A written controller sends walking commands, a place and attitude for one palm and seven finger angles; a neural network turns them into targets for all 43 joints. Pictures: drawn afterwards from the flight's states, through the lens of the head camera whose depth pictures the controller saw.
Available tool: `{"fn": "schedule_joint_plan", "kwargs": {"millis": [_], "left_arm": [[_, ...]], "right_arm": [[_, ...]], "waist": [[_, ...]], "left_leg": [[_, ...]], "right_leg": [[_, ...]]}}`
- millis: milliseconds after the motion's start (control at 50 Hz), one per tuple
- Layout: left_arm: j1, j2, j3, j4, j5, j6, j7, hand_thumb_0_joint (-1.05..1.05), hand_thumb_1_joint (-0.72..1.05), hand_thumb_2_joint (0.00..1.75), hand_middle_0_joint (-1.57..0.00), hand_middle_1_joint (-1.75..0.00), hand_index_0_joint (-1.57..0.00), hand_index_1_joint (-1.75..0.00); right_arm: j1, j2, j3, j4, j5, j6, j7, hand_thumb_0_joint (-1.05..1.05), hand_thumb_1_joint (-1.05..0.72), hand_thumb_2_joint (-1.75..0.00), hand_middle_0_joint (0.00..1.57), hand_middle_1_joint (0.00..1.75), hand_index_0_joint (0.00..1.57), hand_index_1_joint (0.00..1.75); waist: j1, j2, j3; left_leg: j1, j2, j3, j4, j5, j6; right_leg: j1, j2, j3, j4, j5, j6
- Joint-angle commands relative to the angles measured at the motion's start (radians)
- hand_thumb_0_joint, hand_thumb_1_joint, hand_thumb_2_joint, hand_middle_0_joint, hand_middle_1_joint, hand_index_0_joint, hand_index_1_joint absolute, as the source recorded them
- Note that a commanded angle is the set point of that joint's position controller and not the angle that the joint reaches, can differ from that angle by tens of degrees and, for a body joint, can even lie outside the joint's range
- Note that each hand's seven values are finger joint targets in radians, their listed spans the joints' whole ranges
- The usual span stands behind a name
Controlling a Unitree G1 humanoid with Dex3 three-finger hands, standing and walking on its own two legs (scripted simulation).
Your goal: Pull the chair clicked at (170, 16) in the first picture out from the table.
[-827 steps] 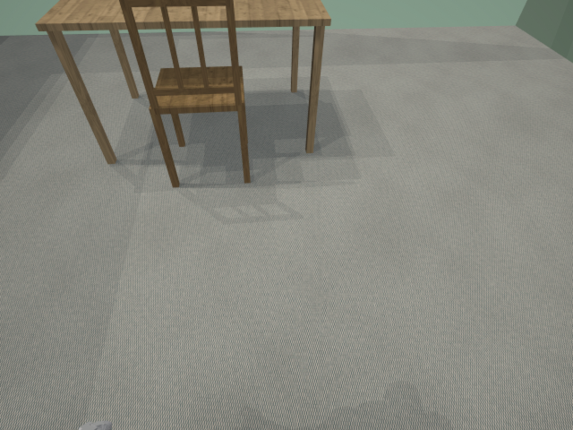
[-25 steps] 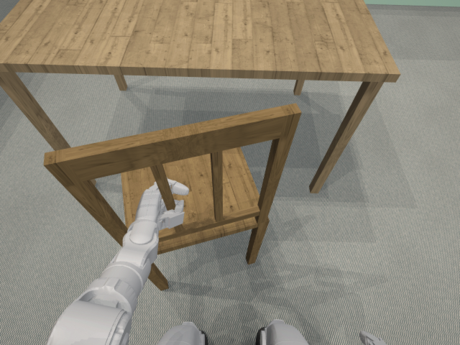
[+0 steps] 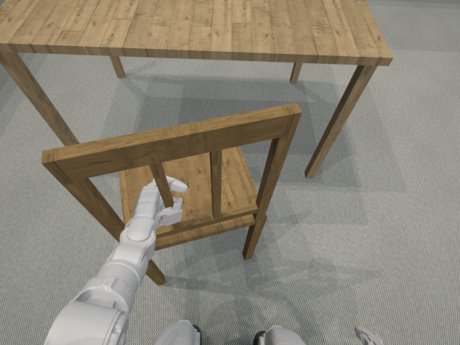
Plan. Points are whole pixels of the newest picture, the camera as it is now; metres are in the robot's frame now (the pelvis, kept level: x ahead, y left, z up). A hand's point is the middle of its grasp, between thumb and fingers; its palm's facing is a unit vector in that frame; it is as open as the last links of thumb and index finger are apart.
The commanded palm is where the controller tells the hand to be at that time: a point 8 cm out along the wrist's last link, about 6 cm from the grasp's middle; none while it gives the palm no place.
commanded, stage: step backward, pulling the chair out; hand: left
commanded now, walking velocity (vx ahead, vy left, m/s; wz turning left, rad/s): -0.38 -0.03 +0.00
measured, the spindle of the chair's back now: (167, 199) +0.38 +0.15 -0.07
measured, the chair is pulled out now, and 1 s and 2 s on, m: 0.25 0.46 0.58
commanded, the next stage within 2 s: stop walking, hand still on the chair in 1.04 s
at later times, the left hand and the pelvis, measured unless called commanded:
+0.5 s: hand (168, 258) +0.26 +0.13 -0.07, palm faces -0.02 -0.98 -0.19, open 5.1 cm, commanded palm +0.26 +0.17 -0.06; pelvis -0.10 +0.00 +0.00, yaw -2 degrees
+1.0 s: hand (156, 329) +0.15 +0.13 -0.06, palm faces -0.01 -0.98 -0.20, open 5.2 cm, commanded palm +0.16 +0.18 -0.05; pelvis -0.21 -0.01 +0.00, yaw -3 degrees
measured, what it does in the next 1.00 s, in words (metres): walks backwards: left foot, then right foot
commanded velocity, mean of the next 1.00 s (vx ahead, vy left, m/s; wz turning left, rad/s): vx -0.36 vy -0.01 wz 0.04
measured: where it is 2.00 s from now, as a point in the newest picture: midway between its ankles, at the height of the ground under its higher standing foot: outside the picture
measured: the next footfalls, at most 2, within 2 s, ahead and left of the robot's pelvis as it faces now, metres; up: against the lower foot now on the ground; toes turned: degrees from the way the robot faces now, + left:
left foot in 0.28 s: +0.01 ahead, +0.13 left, +0.00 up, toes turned -1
right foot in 0.48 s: -0.03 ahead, -0.15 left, +0.00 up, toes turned -3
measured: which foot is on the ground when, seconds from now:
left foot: down 0.00-0.14, up 0.16-0.26, down 0.28-0.60, up 0.62-0.76, down 0.78-1.00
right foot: down 0.00-0.32, up 0.34-0.46, down 0.48-0.80, up 0.82-0.94, down 0.96-1.00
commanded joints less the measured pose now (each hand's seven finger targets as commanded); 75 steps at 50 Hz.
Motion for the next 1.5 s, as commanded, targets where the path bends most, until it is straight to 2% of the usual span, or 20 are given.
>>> {"fn": "schedule_joint_plan", "kwargs": {"millis": [0, 60, 160, 240, 320, 420, 480, 540, 620, 720, 800, 900, 960, 1000, 1080, 1160, 1260, 1380, 1420, 1480], "left_arm": [[-0.419, 0.135, 0.018, -0.208, 0.047, -0.125, 0.004, 0.00, 0.90, 0.90, -0.50, -1.45, -0.50, -1.45], [-0.347, 0.213, 0.076, -0.149, 0.032, -0.123, 0.010, 0.00, 0.90, 0.90, -0.50, -1.45, -0.50, -1.45], [-0.286, 0.249, 0.104, -0.126, 0.027, -0.099, 0.023, 0.00, 0.90, 0.90, -0.50, -1.45, -0.50, -1.45], [-0.274, 0.208, 0.084, -0.117, 0.014, -0.069, 0.020, 0.00, 0.90, 0.90, -0.50, -1.45, -0.50, -1.45], [-0.385, 0.116, 0.010, -0.227, 0.014, -0.092, 0.006, 0.00, 0.90, 0.90, -0.50, -1.45, -0.50, -1.45], [-0.384, 0.130, 0.030, -0.175, 0.033, -0.112, 0.004, 0.00, 0.90, 0.90, -0.50, -1.45, -0.50, -1.45], [-0.390, 0.167, 0.038, -0.185, 0.046, -0.126, -0.002, 0.00, 0.90, 0.90, -0.50, -1.45, -0.50, -1.45], [-0.305, 0.244, 0.096, -0.147, 0.030, -0.124, 0.005, 0.00, 0.90, 0.90, -0.50, -1.45, -0.50, -1.45], [-0.267, 0.269, 0.116, -0.138, 0.028, -0.097, 0.019, 0.00, 0.90, 0.90, -0.50, -1.45, -0.50, -1.45], [-0.265, 0.207, 0.090, -0.152, 0.012, -0.062, 0.015, 0.00, 0.90, 0.90, -0.50, -1.45, -0.50, -1.45], [-0.407, 0.113, 0.005, -0.245, 0.010, -0.079, 0.000, 0.00, 0.90, 0.90, -0.50, -1.45, -0.50, -1.45], [-0.375, 0.124, 0.027, -0.148, 0.023, -0.090, 0.005, 0.00, 0.90, 0.90, -0.50, -1.45, -0.50, -1.45], [-0.356, 0.160, 0.033, -0.108, 0.032, -0.087, -0.007, 0.00, 0.90, 0.90, -0.50, -1.45, -0.50, -1.45], [-0.340, 0.253, 0.097, -0.113, 0.020, -0.084, 0.010, 0.00, 0.90, 0.90, -0.50, -1.45, -0.50, -1.45], [-0.289, 0.278, 0.108, -0.090, 0.006, -0.055, 0.012, 0.00, 0.90, 0.90, -0.50, -1.45, -0.50, -1.45], [-0.228, 0.245, 0.121, -0.293, 0.003, -0.042, 0.020, 0.00, 0.90, 0.90, -0.50, -1.45, -0.50, -1.45], [-0.185, 0.148, 0.049, -0.476, -0.012, -0.019, 0.013, 0.00, 0.90, 0.90, -0.50, -1.45, -0.50, -1.45], [-0.022, 0.121, 0.011, -0.488, 0.000, -0.009, -0.021, 0.00, 0.90, 0.90, -0.50, -1.45, -0.50, -1.45], [0.014, 0.131, 0.021, -0.460, 0.006, 0.001, -0.012, 0.00, 0.90, 0.90, -0.50, -1.45, -0.50, -1.45], [0.059, 0.135, 0.030, -0.461, 0.015, 0.007, 0.002, 0.00, 0.90, 0.90, -0.50, -1.45, -0.50, -1.45]], "right_arm": [[0.061, -0.165, -0.052, -0.038, -0.009, -0.042, 0.002, 0.00, -0.90, -0.90, 0.20, 0.30, 0.20, 0.30], [0.036, -0.151, -0.058, -0.044, 0.012, -0.038, -0.013, 0.00, -0.90, -0.90, 0.20, 0.30, 0.20, 0.30], [-0.021, -0.136, -0.034, -0.049, 0.013, -0.053, -0.023, 0.00, -0.90, -0.90, 0.20, 0.30, 0.20, 0.30], [0.010, -0.155, -0.019, -0.026, 0.015, -0.066, -0.030, 0.00, -0.90, -0.90, 0.20, 0.30, 0.20, 0.30], [-0.037, -0.155, -0.024, -0.095, 0.001, -0.049, -0.018, 0.00, -0.90, -0.90, 0.20, 0.30, 0.20, 0.30], [0.057, -0.168, -0.051, -0.038, 0.000, -0.067, 0.000, 0.00, -0.90, -0.90, 0.20, 0.30, 0.20, 0.30], [0.049, -0.175, -0.053, -0.028, -0.007, -0.069, 0.006, 0.00, -0.90, -0.90, 0.20, 0.30, 0.20, 0.30], [0.031, -0.158, -0.061, -0.049, 0.013, -0.059, -0.007, 0.00, -0.90, -0.90, 0.20, 0.30, 0.20, 0.30], [-0.050, -0.142, -0.040, -0.064, 0.012, -0.057, -0.015, 0.00, -0.90, -0.90, 0.20, 0.30, 0.20, 0.30], [0.018, -0.154, -0.016, -0.028, 0.012, -0.065, -0.028, 0.00, -0.90, -0.90, 0.20, 0.30, 0.20, 0.30], [-0.030, -0.160, -0.024, -0.085, -0.005, -0.050, -0.019, 0.00, -0.90, -0.90, 0.20, 0.30, 0.20, 0.30], [0.062, -0.170, -0.047, -0.026, 0.002, -0.065, 0.002, 0.00, -0.90, -0.90, 0.20, 0.30, 0.20, 0.30], [0.015, -0.165, -0.037, -0.036, 0.007, -0.069, 0.001, 0.00, -0.90, -0.90, 0.20, 0.30, 0.20, 0.30], [0.034, -0.167, -0.048, -0.040, 0.021, -0.060, -0.014, 0.00, -0.90, -0.90, 0.20, 0.30, 0.20, 0.30], [-0.016, -0.151, -0.029, -0.065, 0.030, -0.049, -0.023, 0.00, -0.90, -0.90, 0.20, 0.30, 0.20, 0.30], [-0.036, -0.141, -0.010, -0.101, 0.012, -0.051, -0.028, 0.00, -0.90, -0.90, 0.20, 0.30, 0.20, 0.30], [-0.069, -0.134, -0.003, -0.154, 0.011, -0.049, -0.025, 0.00, -0.90, -0.90, 0.20, 0.30, 0.20, 0.30], [-0.018, -0.124, -0.008, -0.122, -0.005, -0.076, -0.008, 0.00, -0.90, -0.90, 0.20, 0.30, 0.20, 0.30], [-0.015, -0.117, -0.009, -0.118, 0.004, -0.086, -0.010, 0.00, -0.90, -0.90, 0.20, 0.30, 0.20, 0.30], [-0.030, -0.115, -0.009, -0.090, -0.005, -0.098, -0.015, 0.00, -0.90, -0.90, 0.20, 0.30, 0.20, 0.30]], "waist": [[-0.038, 0.254, -0.488], [-0.034, 0.084, -0.522], [-0.003, -0.094, -0.458], [-0.020, -0.122, -0.398], [-0.002, 0.305, -0.394], [-0.026, 0.167, -0.460], [-0.031, 0.278, -0.456], [-0.028, 0.084, -0.517], [0.013, -0.074, -0.429], [-0.017, -0.141, -0.412], [-0.003, 0.317, -0.407], [-0.016, 0.189, -0.452], [-0.007, 0.218, -0.378], [-0.015, 0.071, -0.498], [0.009, -0.083, -0.429], [-0.010, -0.110, -0.405], [0.002, 0.276, -0.327], [-0.002, 0.221, -0.281], [-0.007, -0.038, -0.313], [-0.024, -0.066, -0.254]], "left_leg": [[0.333, 0.240, -0.141, -0.058, 0.692, 0.063], [0.168, 0.177, -0.096, -0.021, 0.383, 0.006], [0.063, 0.006, -0.103, 0.244, -0.244, -0.031], [0.137, 0.037, -0.093, -0.074, -0.099, -0.013], [0.004, 0.287, -0.313, -0.294, 0.068, 0.118], [0.284, 0.263, -0.242, -0.055, 0.659, 0.101], [0.240, 0.223, -0.190, -0.086, 0.561, 0.063], [0.127, 0.158, -0.127, -0.019, 0.312, 0.019], [0.039, -0.014, -0.109, 0.362, -0.257, -0.032], [0.150, 0.016, -0.082, -0.082, -0.116, -0.016], [0.080, 0.293, -0.328, -0.283, 0.155, 0.124], [0.354, 0.269, -0.250, -0.036, 0.701, 0.105], [0.164, 0.194, -0.178, -0.067, 0.413, 0.037], [0.158, 0.145, -0.111, -0.029, 0.303, 0.005], [0.117, 0.015, -0.072, 0.165, -0.185, -0.027], [0.237, 0.022, -0.087, -0.012, -0.131, 0.006], [-0.017, 0.234, -0.402, -0.447, -0.550, 0.142], [0.150, 0.072, -0.142, -0.252, -0.276, 0.057], [0.261, 0.039, -0.093, -0.124, -0.147, 0.023], [0.331, 0.031, -0.070, -0.031, -0.047, 0.009]], "right_leg": [[0.136, -0.032, 0.040, -0.053, 0.271, -0.020], [0.261, -0.108, 0.120, -0.082, 0.487, -0.038], [0.145, -0.307, 0.245, -0.273, 0.232, -0.142], [0.143, -0.209, 0.121, -0.201, 0.225, -0.068], [0.150, -0.011, 0.029, 0.165, -0.113, -0.012], [0.156, -0.013, 0.058, -0.058, 0.144, -0.019], [0.182, -0.020, 0.050, -0.064, 0.232, -0.022], [0.284, -0.103, 0.137, -0.102, 0.382, -0.041], [0.104, -0.337, 0.307, -0.315, 0.075, -0.172], [0.165, -0.215, 0.135, -0.191, 0.221, -0.074], [0.115, -0.010, 0.026, 0.185, -0.123, -0.006], [0.121, -0.012, 0.052, -0.084, 0.077, -0.017], [0.208, -0.065, 0.061, -0.115, 0.290, -0.026], [0.280, -0.112, 0.130, -0.110, 0.389, -0.038], [0.104, -0.284, 0.256, -0.267, 0.029, -0.120], [0.052, -0.206, 0.127, -0.216, -0.135, -0.080], [0.218, 0.053, 0.004, 0.232, -0.181, 0.002], [0.254, 0.019, 0.025, -0.247, -0.130, -0.045], [0.144, -0.051, 0.125, -0.310, -0.206, -0.058], [-0.020, -0.117, 0.149, -0.332, -0.218, -0.083]]}}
